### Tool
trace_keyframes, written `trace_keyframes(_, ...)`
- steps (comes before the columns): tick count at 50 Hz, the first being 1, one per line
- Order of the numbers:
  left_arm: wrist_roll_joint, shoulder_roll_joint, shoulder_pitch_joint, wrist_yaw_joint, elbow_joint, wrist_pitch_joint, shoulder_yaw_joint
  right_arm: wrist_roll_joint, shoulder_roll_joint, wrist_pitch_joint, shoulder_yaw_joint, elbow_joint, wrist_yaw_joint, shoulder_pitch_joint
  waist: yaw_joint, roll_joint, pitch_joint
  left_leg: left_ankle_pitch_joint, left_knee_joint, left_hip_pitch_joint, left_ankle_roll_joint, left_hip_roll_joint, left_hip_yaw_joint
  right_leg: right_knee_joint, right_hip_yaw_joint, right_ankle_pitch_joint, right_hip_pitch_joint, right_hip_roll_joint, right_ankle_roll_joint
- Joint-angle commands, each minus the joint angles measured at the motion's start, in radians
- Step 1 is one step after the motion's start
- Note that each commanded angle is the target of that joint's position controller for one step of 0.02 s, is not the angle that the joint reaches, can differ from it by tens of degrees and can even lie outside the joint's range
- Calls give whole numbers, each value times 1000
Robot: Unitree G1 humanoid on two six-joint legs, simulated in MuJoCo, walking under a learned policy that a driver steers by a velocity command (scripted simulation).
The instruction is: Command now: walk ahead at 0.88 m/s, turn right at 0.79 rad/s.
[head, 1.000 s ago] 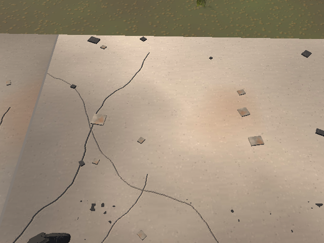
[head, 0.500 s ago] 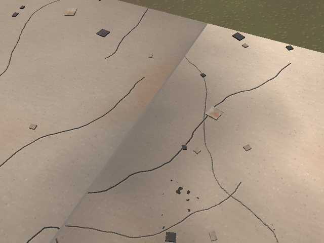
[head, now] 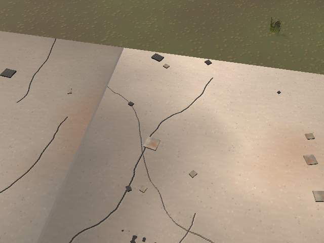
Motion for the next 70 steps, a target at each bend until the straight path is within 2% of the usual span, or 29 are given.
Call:
trace_keyframes(1,-1,3,-216,-14,-136,-17,-26,2,-108,-21,-15,-26,-10,-37,3,114,210,628,-101,-141,68,232,26,-175,-110,-5,0,2,-60)
trace_keyframes(4,-13,28,-104,9,-118,-14,-25,-1,-192,-3,-28,-8,-28,-32,96,175,68,1492,166,-44,49,263,70,-257,-200,-108,270,126,-136)
trace_keyframes(6,-20,122,250,33,-23,-24,20,-9,-255,27,-48,-36,-29,-103,269,203,-125,1550,620,-149,84,300,34,-280,-135,-246,667,187,-189)
trace_keyframes(7,-12,180,402,55,38,-28,54,-7,-239,25,-45,-46,-18,-123,326,127,-184,1173,943,-360,71,241,29,-399,-26,-266,947,175,-211)
trace_keyframes(8,-12,280,280,74,25,-9,83,9,-79,8,-8,-118,12,-131,178,-207,-149,31,1356,-850,4,5,-6,-559,479,-498,1165,-77,-312)
trace_keyframes(9,-10,318,277,68,-16,-4,91,14,-130,-21,-5,-203,13,-207,200,-98,-281,9,1490,-1004,13,-37,-255,-732,864,-556,1228,-184,-407)
trace_keyframes(12,-11,198,247,95,34,-35,62,-3,-125,-42,11,-213,11,-274,89,138,16,88,1222,-950,21,108,-307,-835,656,-322,822,-125,-302)
trace_keyframes(15,-23,142,182,100,21,-74,31,-43,-109,21,21,-197,17,-225,3,112,79,28,1074,-845,-26,146,-291,-862,487,-211,572,-13,-293)
trace_keyframes(18,-28,144,211,94,32,-100,29,-28,-80,33,40,-276,32,-413,40,77,156,214,800,-835,-51,146,-209,-942,397,-96,449,47,-264)
trace_keyframes(24,-39,146,342,90,122,-145,15,15,-62,14,50,-270,51,-554,151,27,95,636,364,-693,84,56,-110,-979,217,545,771,2,-107)
trace_keyframes(26,-23,178,354,108,142,-140,17,7,-98,7,34,-250,45,-514,120,-15,35,521,338,-640,116,-25,-87,-845,180,938,925,-27,-65)
trace_keyframes(28,8,201,318,128,152,-122,23,9,-157,-2,8,-164,28,-245,-20,-57,-91,451,324,-413,139,-79,-128,-526,181,1154,966,-50,-27)
trace_keyframes(29,5,198,248,131,143,-113,22,6,-175,-6,-3,-96,14,-42,-134,-39,-147,554,244,-220,156,-27,-156,-265,144,1053,883,-15,-14)
trace_keyframes(30,1,110,227,130,113,-115,3,-6,-245,-3,-19,-60,-4,97,-159,112,-247,789,381,29,194,172,-312,144,101,384,666,98,-2)
trace_keyframes(31,-97,11,457,126,109,-118,-19,-19,-291,-7,-38,-39,16,91,-25,426,-458,1218,404,427,446,509,-883,580,192,-522,228,283,70)
trace_keyframes(32,-59,99,346,103,134,-119,-29,32,-153,-25,-21,-107,19,-12,-100,183,-503,875,287,348,389,389,-852,542,344,-426,230,188,49)
trace_keyframes(33,-85,134,203,101,65,-112,-15,42,-125,-37,-14,-128,18,-122,-70,135,-311,754,247,179,354,366,-690,468,299,-397,191,118,56)
trace_keyframes(34,-64,127,131,101,41,-109,-23,50,-117,-41,-10,-127,22,-216,-14,-3,-163,762,175,-53,321,318,-604,382,213,-346,223,69,49)
trace_keyframes(36,-49,99,111,100,30,-92,-22,38,-97,-51,4,-109,25,-246,52,4,-4,854,75,-311,304,264,-491,278,165,-314,274,25,54)
trace_keyframes(41,-29,-4,103,109,14,-82,-61,42,-148,-47,-7,-68,23,-301,88,105,-28,1060,44,-473,262,120,-232,-241,75,-77,441,17,111)
trace_keyframes(46,-27,44,-47,96,-15,-90,-45,54,-167,-10,-13,-18,8,-224,17,120,-70,844,105,-317,214,152,-254,-482,98,190,448,36,84)
trace_keyframes(50,-6,85,-4,94,9,-103,-18,55,-142,15,-7,9,3,-224,59,101,-68,703,300,-304,150,123,-270,-642,87,294,568,50,12)
trace_keyframes(52,17,124,50,111,11,-90,-13,26,-62,1,23,25,10,-59,14,-114,-245,187,588,-537,42,2,-235,-525,337,969,933,-217,-197)
trace_keyframes(54,-16,8,81,99,36,-69,-44,53,-122,33,13,20,18,-136,74,-96,-290,-315,787,-640,-13,8,-310,-598,467,747,919,-283,-270)
trace_keyframes(58,-12,75,-116,101,25,-46,-21,45,-109,114,0,20,-22,-199,6,-73,-93,-138,639,-521,-53,50,-272,-744,352,150,529,-170,-151)
trace_keyframes(62,-25,44,-107,117,57,-36,-23,30,-62,112,8,72,-23,-153,-12,-72,-122,193,359,-305,-21,14,-211,-729,229,-80,445,-83,-90)
trace_keyframes(64,-22,18,-44,116,92,-41,-31,8,-114,111,3,39,-24,-219,25,8,-60,203,245,-317,34,100,-301,-700,194,-330,404,-26,2)
trace_keyframes(65,-20,18,-35,117,90,-38,-25,20,-161,108,-10,51,-24,-251,67,141,0,-21,222,-493,73,100,-311,-682,121,-310,482,36,39)
trace_keyframes(70,-23,24,-26,128,140,-40,-15,28,-93,53,8,70,-19,-271,54,96,2,93,212,-524,40,73,-288,-593,121,-18,612,32,27)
